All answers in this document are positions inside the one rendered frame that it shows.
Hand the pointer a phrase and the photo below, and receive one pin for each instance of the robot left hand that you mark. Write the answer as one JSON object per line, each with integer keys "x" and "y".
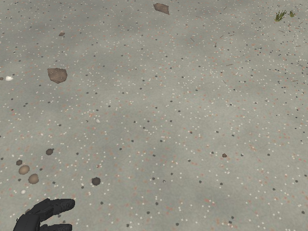
{"x": 43, "y": 211}

